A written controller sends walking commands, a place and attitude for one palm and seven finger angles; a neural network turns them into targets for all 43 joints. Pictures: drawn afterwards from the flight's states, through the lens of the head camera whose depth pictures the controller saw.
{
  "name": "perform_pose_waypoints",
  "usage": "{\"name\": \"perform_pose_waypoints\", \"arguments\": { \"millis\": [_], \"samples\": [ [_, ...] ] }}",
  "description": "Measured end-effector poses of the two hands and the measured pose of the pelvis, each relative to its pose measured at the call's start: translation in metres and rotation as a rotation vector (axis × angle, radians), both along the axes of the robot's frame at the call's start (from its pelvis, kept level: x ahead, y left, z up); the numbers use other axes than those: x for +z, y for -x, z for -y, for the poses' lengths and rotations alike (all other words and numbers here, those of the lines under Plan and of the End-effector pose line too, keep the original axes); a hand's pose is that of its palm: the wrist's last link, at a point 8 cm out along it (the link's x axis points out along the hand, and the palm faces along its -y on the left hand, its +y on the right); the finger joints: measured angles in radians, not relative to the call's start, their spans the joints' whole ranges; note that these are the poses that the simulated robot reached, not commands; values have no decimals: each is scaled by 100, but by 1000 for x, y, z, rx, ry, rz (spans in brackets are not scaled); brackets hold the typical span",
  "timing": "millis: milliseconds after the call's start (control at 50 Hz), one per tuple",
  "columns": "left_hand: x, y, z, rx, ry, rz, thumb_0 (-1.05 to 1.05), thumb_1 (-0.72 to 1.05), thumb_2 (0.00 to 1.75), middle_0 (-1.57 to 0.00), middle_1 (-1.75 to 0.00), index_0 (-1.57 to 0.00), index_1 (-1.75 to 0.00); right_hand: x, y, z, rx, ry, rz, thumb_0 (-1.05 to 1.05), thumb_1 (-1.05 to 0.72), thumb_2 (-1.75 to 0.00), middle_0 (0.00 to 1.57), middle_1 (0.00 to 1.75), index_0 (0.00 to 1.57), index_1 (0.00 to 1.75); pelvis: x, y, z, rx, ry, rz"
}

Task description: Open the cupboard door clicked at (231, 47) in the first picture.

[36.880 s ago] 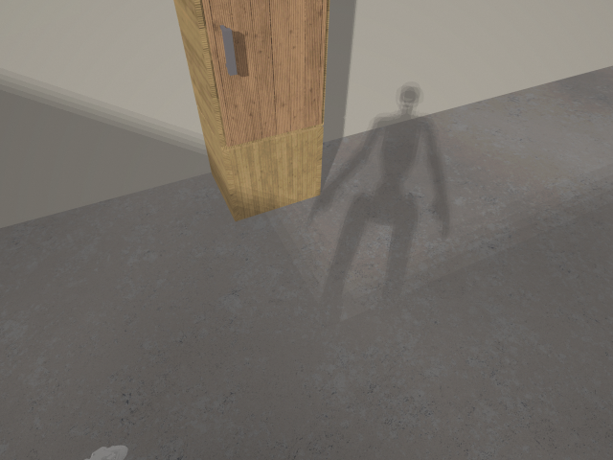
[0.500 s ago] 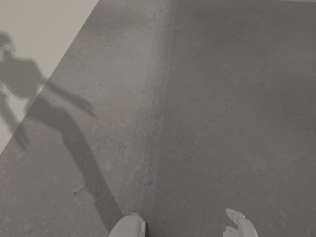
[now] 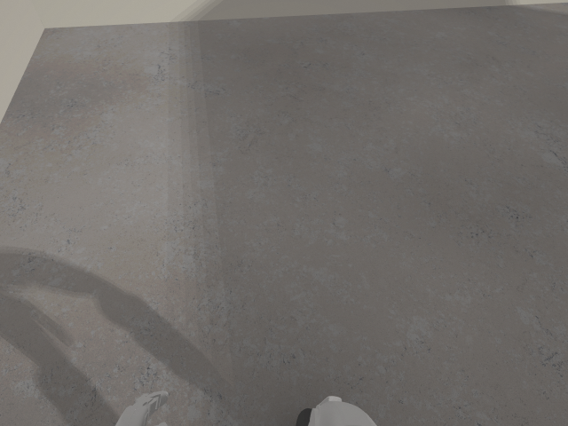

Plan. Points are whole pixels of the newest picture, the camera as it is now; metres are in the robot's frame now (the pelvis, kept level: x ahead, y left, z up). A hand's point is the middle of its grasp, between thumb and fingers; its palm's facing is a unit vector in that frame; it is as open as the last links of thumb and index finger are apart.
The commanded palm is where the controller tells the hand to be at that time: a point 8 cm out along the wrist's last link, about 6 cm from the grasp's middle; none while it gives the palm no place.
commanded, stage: walk to a spot facing it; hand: left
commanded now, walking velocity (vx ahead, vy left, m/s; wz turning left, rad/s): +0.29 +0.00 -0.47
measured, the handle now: out of the picture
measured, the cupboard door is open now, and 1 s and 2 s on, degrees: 42 42 42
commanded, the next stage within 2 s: turn to face it in 0.06 s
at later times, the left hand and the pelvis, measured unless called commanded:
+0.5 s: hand (197, 383) +0.21 +0.15 -0.18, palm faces +0.09 -0.99 -0.14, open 7.3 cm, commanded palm none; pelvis +0.23 -0.01 +0.00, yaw +2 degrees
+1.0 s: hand (184, 280) +0.38 +0.20 -0.14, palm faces +0.28 -0.93 -0.25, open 7.3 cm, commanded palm none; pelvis +0.31 -0.03 +0.01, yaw +16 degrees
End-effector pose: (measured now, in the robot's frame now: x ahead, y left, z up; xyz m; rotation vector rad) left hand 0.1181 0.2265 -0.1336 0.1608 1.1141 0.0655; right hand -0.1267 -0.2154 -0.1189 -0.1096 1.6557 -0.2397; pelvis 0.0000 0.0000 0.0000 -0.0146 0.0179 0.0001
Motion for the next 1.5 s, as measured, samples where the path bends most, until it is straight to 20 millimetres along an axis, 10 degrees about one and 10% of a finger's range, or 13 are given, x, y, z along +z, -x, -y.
{"name": "perform_pose_waypoints", "arguments": {
  "millis": [100, 300, 500, 760, 960, 1240, 1500],
  "samples": [
    [-4, -51, 16, -8, -24, 19, 0, 91, 90, -19, -30, -20, -30, -16, -54, 2, -63, -48, -18, 1, -91, -89, 20, 30, 20, 30, -9, -58, 18, -48, -21, 14],
    [12, -49, 24, 12, -58, -233, 0, 93, 90, -20, -30, -20, -30, -7, -281, 39, -17, 7, 371, 2, -95, -89, 20, 30, 20, 30, 17, -143, 25, -75, -32, 13],
    [-17, -84, 26, 162, 27, -292, 0, 91, 90, -20, -30, -20, -30, -15, -411, 24, 160, 7, 365, 1, -93, -89, 20, 30, 20, 30, 0, -231, 6, 38, -16, 32],
    [1, -210, -31, 245, -26, -66, 0, 91, 90, -20, -30, -20, -30, -1, -478, 3, 285, 9, 338, 0, -91, -89, 20, 30, 20, 30, 9, -278, -7, 150, 17, -2],
    [19, -242, -22, 302, -76, -6, 0, 91, 90, -20, -30, -20, -30, 5, -528, 41, 352, 11, 353, 0, -91, -89, 20, 30, 21, 30, 14, -305, 24, 261, 21, -31],
    [37, -178, 50, 504, -121, -103, 0, 91, 90, -20, -30, -20, -30, -10, -621, 81, 527, -62, 347, 0, -91, -89, 20, 30, 20, 30, 17, -333, 76, 462, -65, -18],
    [14, -65, 96, 782, -31, -255, 0, 91, 90, -20, -30, -20, -30, -1, -707, -20, 834, -151, 455, 1, -91, -89, 20, 30, 20, 30, 9, -329, 69, 651, -60, -5]
  ]
}}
